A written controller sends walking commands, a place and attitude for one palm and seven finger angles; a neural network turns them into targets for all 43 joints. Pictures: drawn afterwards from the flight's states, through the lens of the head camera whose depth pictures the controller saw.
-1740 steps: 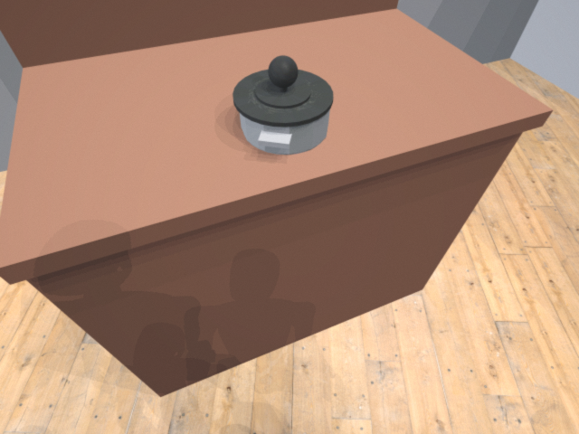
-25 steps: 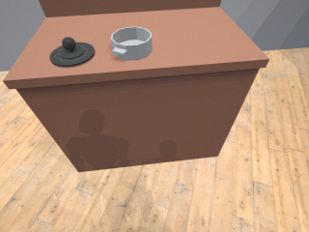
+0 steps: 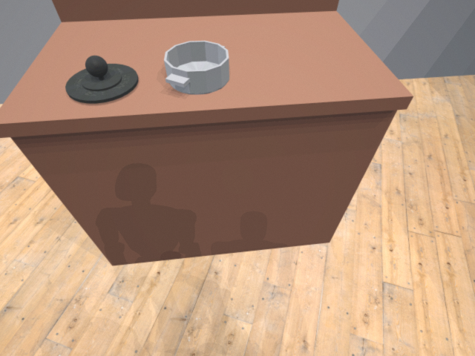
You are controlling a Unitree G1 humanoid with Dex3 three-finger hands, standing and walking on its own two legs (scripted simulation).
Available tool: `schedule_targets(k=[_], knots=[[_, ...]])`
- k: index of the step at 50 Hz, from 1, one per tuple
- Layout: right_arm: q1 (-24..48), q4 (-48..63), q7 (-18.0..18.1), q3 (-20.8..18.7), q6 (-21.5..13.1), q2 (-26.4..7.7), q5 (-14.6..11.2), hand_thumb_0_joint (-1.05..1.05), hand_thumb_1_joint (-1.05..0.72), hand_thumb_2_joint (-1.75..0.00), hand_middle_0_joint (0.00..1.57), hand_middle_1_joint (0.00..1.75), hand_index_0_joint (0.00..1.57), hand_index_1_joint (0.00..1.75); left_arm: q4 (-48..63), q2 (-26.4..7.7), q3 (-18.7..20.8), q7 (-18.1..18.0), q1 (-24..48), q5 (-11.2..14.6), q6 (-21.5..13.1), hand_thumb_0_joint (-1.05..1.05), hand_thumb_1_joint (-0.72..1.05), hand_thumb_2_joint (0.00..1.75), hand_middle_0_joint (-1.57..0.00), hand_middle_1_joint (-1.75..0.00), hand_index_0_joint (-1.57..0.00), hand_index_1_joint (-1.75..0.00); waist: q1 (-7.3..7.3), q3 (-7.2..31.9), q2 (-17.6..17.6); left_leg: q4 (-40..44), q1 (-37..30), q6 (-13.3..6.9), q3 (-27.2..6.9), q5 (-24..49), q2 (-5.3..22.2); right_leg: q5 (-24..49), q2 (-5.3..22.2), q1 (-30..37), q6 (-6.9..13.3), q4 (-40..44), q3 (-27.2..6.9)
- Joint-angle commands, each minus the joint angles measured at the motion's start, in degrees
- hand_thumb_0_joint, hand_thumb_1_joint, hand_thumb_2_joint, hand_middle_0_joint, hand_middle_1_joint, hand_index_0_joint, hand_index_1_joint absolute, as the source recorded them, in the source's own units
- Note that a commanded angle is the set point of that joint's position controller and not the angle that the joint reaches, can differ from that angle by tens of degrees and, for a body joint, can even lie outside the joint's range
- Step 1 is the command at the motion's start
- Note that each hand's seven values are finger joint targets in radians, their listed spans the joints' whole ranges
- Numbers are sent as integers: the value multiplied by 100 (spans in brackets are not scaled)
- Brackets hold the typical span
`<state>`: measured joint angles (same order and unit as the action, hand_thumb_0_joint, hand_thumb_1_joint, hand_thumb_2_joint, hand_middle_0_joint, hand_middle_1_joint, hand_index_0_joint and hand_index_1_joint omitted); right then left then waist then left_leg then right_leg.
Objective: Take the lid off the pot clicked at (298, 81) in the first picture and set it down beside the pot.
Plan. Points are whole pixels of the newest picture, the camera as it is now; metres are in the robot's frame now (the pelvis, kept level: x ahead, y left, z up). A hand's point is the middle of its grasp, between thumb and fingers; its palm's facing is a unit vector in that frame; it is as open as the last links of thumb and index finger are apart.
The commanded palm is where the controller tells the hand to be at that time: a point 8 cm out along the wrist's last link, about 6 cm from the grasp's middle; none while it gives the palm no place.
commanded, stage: let the arm hang, fingers relaxed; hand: left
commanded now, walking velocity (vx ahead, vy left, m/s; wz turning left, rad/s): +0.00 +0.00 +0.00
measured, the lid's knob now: (96, 66) +0.72 +0.38 +0.11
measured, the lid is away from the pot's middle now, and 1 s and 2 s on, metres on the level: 0.25 0.25 0.25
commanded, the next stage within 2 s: look to check the result in 0.20 s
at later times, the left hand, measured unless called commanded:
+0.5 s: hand out of the picture +0.01 +0.16 -0.18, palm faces +0.02 -0.98 -0.20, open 7.3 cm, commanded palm none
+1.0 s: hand out of the picture +0.01 +0.16 -0.18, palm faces +0.02 -0.98 -0.20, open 7.3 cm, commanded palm none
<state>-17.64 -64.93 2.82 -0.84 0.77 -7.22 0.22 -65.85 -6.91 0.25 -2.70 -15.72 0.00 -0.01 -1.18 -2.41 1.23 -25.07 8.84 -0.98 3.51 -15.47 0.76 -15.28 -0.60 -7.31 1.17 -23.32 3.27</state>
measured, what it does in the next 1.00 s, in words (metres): stands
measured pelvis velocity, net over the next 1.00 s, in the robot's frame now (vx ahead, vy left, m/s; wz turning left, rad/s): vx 0.02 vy -0.01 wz -0.01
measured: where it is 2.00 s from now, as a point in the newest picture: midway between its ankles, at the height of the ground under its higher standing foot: outside the picture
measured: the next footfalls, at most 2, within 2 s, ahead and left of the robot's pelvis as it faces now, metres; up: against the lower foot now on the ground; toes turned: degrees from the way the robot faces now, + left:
none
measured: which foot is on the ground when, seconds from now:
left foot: down 0.00-1.00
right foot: down 0.00-1.00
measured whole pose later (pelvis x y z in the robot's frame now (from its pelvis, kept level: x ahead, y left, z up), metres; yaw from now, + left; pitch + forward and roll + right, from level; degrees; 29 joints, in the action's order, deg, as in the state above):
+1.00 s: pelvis +0.02 -0.01 +0.00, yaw -1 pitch -1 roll +0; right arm -17.6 -65.5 3.2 -0.6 0.6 -6.6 0.2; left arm -65.6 -7.2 0.1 -3.0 -16.2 0.1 -0.4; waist -1.2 -2.0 1.0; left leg -24.2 6.7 -0.3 3.9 -16.7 1.3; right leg -16.4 -1.2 -5.4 1.6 -22.6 2.9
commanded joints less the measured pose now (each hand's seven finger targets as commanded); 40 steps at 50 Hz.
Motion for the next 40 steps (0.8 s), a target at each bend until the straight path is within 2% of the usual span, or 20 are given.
schedule_targets(k=[1,11,15,19,21,24,34,40], knots=[[-495,87,26,-62,-44,-419,14,0,-90,-90,20,30,20,30,160,-500,103,-8,-316,1,-67,0,90,90,-20,-30,-20,-30,-36,-108,-42,383,-98,-188,-522,1335,614,1182,573,-238,111,395,-500],[-487,66,42,-64,-43,-388,11,0,-90,-90,20,30,20,30,137,-448,97,-22,-413,2,-78,0,90,90,-20,-30,-20,-30,-27,-186,-118,364,-113,-182,-479,1383,617,1327,575,-223,106,406,-508],[-506,72,43,-63,-45,-393,11,0,-90,-90,20,30,20,30,157,-458,102,-23,-411,2,-78,0,90,90,-20,-30,-20,-30,-28,-175,-47,374,-122,-183,-482,1424,615,1345,561,-209,107,386,-515],[-495,42,49,-63,-51,-387,16,0,-90,-90,20,30,20,30,158,-447,102,-22,-410,6,-82,0,90,90,-20,-30,-20,-30,-20,-167,-162,373,-122,-183,-471,1468,618,1475,573,-157,105,374,-516],[-484,53,42,-66,-43,-375,15,0,-90,-90,20,30,20,30,163,-450,96,-23,-407,5,-77,0,90,90,-20,-30,-20,-30,-20,-251,-96,388,-103,-184,-470,1345,614,1314,569,-228,108,408,-536],[-517,49,53,-65,-60,-393,18,0,-90,-90,20,30,20,30,177,-462,104,-22,-404,7,-88,0,90,90,-20,-30,-20,-30,-27,-99,-142,354,-167,-182,-451,1592,622,1614,576,-93,107,351,-528],[-524,23,66,-48,-70,-405,17,0,-90,-90,20,30,20,30,168,-490,102,-18,-391,15,-81,0,90,90,-20,-30,-20,-30,-16,-123,-70,359,-218,-180,-445,1744,626,1692,581,-73,110,337,-513],[-508,30,59,-56,-55,-400,13,0,-90,-90,20,30,20,30,183,-507,92,-24,-409,10,-80,0,90,90,-20,-30,-20,-30,-13,-196,-96,374,-203,-174,-452,1598,616,1601,575,-128,111,384,-544]])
